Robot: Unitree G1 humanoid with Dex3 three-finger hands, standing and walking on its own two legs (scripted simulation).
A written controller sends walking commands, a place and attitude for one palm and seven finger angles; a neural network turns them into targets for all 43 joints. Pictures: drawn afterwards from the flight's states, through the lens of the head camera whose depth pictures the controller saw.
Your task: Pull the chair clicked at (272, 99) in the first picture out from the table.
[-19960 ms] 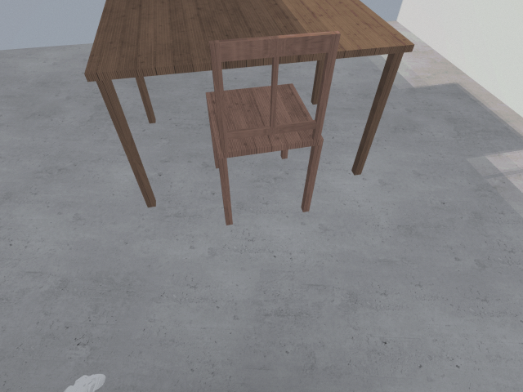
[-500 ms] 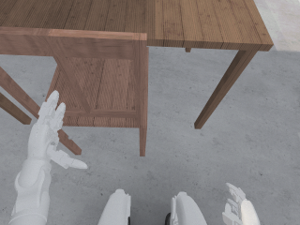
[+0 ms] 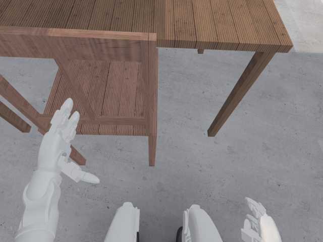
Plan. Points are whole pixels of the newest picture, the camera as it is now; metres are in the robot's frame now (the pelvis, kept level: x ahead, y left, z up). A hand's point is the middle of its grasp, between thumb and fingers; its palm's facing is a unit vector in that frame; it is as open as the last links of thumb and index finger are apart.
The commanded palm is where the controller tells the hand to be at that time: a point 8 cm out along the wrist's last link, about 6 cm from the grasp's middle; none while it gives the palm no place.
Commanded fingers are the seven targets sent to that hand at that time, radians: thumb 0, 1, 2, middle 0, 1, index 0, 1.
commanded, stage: aim the fingers beside a spindle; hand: left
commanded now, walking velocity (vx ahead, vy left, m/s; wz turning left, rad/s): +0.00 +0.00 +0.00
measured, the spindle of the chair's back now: (79, 93) +0.47 +0.23 +0.02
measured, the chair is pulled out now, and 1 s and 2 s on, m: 0.00 0.00 0.00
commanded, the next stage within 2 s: none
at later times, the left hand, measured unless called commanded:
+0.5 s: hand (77, 147) +0.32 +0.20 +0.02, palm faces +0.03 -1.00 -0.06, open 16.9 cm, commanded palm +0.30 +0.26 +0.03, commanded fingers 0.00 -0.50 0.30 -0.06 -0.08 -0.06 -0.08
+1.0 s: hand (75, 147) +0.32 +0.21 +0.03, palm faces +0.02 -1.00 -0.06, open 16.9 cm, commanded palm +0.29 +0.26 +0.03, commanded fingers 0.00 -0.50 0.30 -0.06 -0.08 -0.06 -0.08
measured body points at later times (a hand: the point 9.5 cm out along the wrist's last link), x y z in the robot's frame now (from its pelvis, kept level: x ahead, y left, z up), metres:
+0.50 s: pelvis +0.00 +0.00 +0.00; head +0.12 +0.02 +0.43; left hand +0.31 +0.26 +0.03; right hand +0.17 -0.25 -0.10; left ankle +0.02 +0.12 -0.62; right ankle +0.03 -0.13 -0.62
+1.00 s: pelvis +0.00 +0.00 +0.01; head +0.11 +0.01 +0.44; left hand +0.31 +0.26 +0.04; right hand +0.16 -0.25 -0.10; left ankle +0.02 +0.12 -0.62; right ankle +0.03 -0.13 -0.62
